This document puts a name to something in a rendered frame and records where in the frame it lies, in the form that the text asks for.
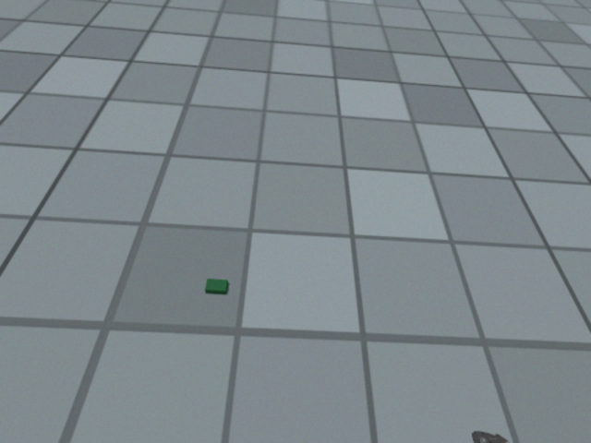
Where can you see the small box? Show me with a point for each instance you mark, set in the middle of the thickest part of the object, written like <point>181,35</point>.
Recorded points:
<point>216,286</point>

